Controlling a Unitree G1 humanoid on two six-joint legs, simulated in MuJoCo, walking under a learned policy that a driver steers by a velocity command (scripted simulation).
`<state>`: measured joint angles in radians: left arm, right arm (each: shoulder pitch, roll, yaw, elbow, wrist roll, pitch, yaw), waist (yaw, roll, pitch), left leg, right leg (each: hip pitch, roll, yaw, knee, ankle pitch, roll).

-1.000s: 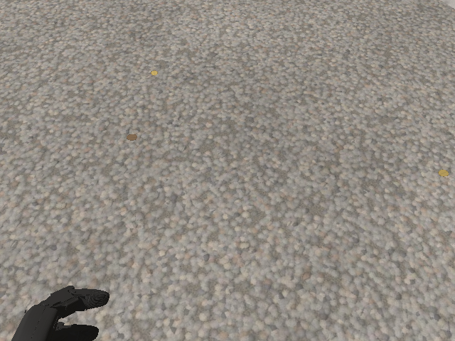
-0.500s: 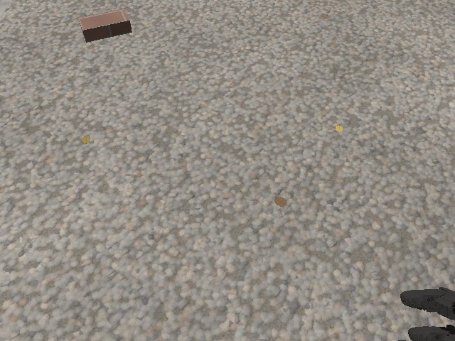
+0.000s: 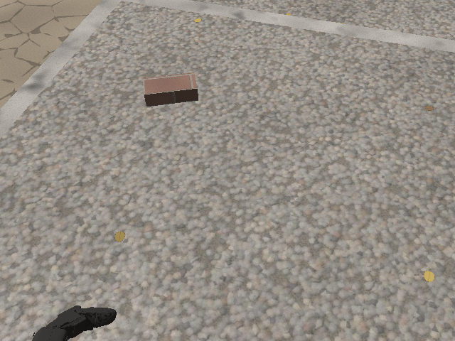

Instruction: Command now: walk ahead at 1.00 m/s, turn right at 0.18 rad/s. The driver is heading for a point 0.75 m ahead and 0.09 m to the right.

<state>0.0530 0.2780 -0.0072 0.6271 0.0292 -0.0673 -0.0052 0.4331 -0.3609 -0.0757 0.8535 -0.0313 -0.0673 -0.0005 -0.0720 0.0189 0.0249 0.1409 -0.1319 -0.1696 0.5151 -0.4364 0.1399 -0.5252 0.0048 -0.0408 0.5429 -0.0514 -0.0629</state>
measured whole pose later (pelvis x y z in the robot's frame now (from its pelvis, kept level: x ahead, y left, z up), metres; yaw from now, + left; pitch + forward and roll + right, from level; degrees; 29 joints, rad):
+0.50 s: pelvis +0.46 -0.05 +0.01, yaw -21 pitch +3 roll +1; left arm 0.40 0.33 0.08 0.83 0.00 -0.05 -0.01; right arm 0.08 -0.27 0.00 0.64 -0.06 -0.08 -0.01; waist 0.07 -0.03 0.01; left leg -0.40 0.02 0.03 0.58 -0.23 -0.02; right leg -0.28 0.07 0.09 1.18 -0.36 -0.11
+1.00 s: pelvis +0.77 -0.19 +0.03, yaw -27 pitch +0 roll +0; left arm 0.21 0.20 -0.01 0.83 0.02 -0.05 0.00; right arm 0.22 -0.24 0.00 0.82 -0.02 -0.01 -0.01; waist -0.01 0.01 0.10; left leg -0.49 0.03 -0.03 0.94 -0.38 -0.02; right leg -0.30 0.07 -0.02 0.43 -0.13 -0.09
